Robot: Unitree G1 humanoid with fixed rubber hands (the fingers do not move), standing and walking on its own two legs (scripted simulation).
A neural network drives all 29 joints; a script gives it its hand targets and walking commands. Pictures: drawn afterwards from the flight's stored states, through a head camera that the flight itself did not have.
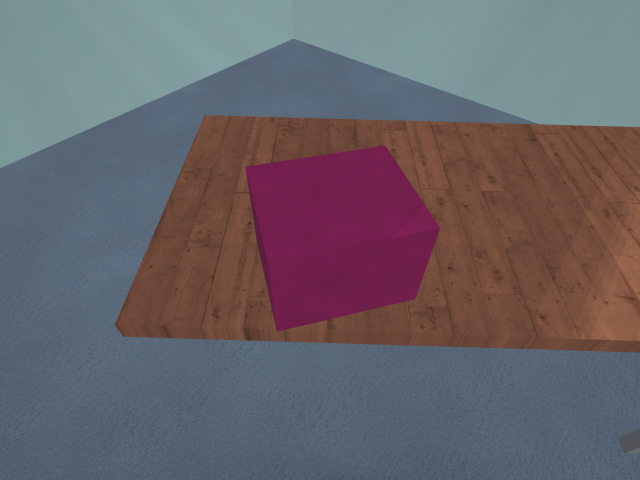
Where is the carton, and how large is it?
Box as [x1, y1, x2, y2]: [245, 146, 439, 331]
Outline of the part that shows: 385,146 245,167 256,237 277,331 413,299 415,297 439,227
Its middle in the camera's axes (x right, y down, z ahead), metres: +0.02 +0.00 +0.59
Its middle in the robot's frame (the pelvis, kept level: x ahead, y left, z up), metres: +0.46 -0.01 +0.04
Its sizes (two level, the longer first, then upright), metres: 0.222 0.187 0.163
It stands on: a table, 0.71 m high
